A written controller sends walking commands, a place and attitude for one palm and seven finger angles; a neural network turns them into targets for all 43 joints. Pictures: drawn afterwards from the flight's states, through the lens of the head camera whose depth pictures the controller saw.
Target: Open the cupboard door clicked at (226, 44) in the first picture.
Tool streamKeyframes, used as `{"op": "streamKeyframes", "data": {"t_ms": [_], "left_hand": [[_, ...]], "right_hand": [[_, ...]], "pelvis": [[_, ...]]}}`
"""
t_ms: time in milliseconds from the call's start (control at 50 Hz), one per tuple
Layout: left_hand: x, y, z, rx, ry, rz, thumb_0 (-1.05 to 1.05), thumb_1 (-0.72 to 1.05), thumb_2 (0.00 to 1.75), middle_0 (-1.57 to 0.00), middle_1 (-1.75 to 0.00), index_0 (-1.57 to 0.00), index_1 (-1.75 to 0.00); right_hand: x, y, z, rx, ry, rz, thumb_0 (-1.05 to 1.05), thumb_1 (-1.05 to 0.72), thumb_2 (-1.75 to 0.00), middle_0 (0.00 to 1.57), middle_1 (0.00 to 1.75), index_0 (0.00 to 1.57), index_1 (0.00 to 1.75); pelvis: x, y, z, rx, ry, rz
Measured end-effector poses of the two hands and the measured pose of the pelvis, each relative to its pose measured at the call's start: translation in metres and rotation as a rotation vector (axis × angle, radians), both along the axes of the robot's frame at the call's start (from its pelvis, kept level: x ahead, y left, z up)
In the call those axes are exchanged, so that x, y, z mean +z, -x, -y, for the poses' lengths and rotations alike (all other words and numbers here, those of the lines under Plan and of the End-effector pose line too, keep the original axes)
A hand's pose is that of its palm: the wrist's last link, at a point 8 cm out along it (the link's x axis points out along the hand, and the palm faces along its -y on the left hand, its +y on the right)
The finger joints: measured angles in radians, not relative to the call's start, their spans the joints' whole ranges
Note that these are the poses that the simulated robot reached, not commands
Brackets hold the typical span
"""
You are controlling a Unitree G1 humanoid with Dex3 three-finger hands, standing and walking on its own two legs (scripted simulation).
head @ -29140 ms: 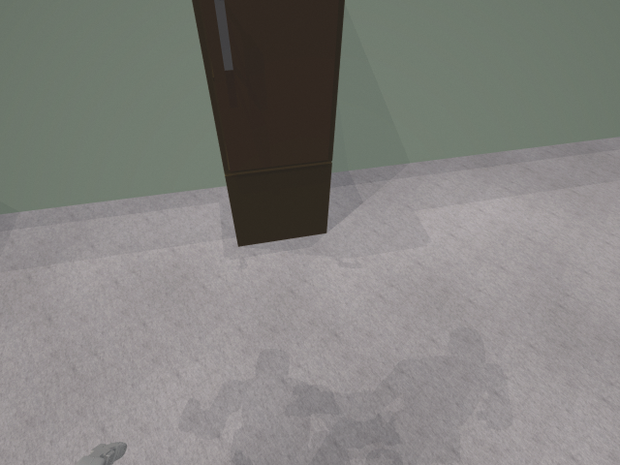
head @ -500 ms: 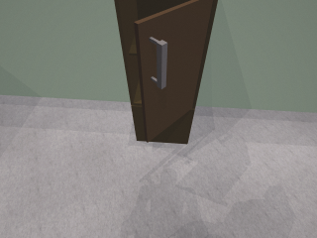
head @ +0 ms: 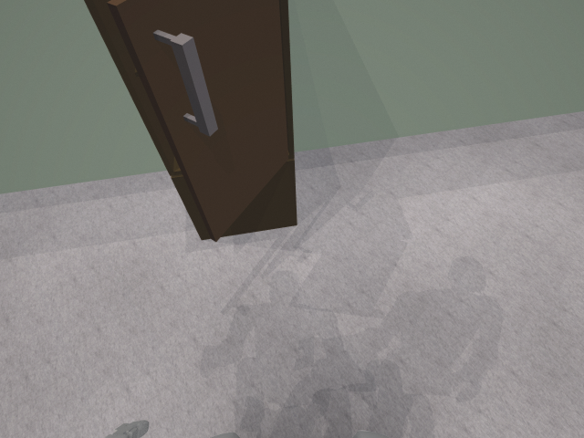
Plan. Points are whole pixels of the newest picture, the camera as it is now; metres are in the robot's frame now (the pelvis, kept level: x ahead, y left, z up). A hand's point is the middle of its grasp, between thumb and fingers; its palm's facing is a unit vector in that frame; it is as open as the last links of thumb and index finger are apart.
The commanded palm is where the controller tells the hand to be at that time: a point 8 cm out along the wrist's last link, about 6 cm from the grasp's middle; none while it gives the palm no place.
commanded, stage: walk to a spot facing it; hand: left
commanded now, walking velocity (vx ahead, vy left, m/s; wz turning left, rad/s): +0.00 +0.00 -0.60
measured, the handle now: (187, 86) +0.59 +0.21 +0.12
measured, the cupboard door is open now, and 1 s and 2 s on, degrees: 48 48 48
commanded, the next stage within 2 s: none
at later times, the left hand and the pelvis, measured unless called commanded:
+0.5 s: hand (185, 432) +0.13 +0.19 -0.18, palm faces -0.21 -0.96 -0.19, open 7.4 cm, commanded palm none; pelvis +0.03 +0.01 +0.00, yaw -17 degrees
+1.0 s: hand (269, 368) +0.23 +0.07 -0.15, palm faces -0.56 -0.79 -0.27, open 7.4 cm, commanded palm none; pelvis +0.03 -0.04 +0.01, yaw -36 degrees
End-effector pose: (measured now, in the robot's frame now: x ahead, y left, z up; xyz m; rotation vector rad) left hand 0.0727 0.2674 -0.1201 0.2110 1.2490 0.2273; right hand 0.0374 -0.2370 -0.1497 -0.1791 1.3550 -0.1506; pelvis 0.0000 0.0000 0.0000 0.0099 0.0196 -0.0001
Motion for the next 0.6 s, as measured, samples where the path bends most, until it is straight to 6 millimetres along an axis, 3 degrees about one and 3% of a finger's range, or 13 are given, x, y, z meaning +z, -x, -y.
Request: {"op": "streamKeyframes", "data": {"t_ms": [80,200,300,400,460,600], "left_hand": [[-0.001,-0.018,0.017,-0.063,-0.034,0.029,0.00,0.91,0.90,-0.20,-0.29,-0.20,-0.30],[0.001,-0.019,0.039,-0.123,-0.010,-0.031,0.00,0.90,0.90,-0.20,-0.30,-0.20,-0.30],[-0.007,-0.023,0.047,-0.165,0.034,-0.061,0.01,0.90,0.90,-0.20,-0.30,-0.20,-0.30],[-0.022,-0.035,0.038,-0.199,0.071,-0.079,0.01,0.90,0.90,-0.21,-0.30,-0.20,-0.30],[-0.033,-0.051,0.029,-0.221,0.088,-0.080,0.01,0.90,0.90,-0.21,-0.30,-0.20,-0.30],[-0.018,-0.103,0.029,-0.335,0.090,-0.028,0.01,0.90,0.90,-0.20,-0.29,-0.20,-0.30]], "right_hand": [[-0.011,-0.005,0.025,-0.058,-0.006,0.016,0.01,-0.90,-0.90,0.20,0.30,0.20,0.30],[0.012,-0.032,0.045,-0.118,0.027,0.120,0.01,-0.91,-0.90,0.20,0.30,0.20,0.30],[0.028,-0.051,0.048,-0.150,0.060,0.200,0.01,-0.91,-0.90,0.20,0.30,0.20,0.30],[0.039,-0.061,0.036,-0.179,0.098,0.252,0.01,-0.91,-0.90,0.20,0.30,0.20,0.30],[0.039,-0.053,0.026,-0.190,0.128,0.263,0.01,-0.90,-0.90,0.20,0.30,0.20,0.30],[0.049,0.006,0.006,-0.272,0.125,0.141,0.01,-0.90,-0.90,0.20,0.30,0.20,0.30]], "pelvis": [[-0.008,-0.001,0.014,-0.044,-0.008,0.002],[0.005,-0.004,0.020,-0.126,-0.018,-0.004],[0.006,-0.012,0.015,-0.183,-0.008,-0.009],[0.002,-0.020,0.001,-0.237,0.009,-0.017],[-0.004,-0.025,-0.009,-0.264,0.029,-0.022],[0.011,-0.029,-0.011,-0.358,0.053,-0.016]]}}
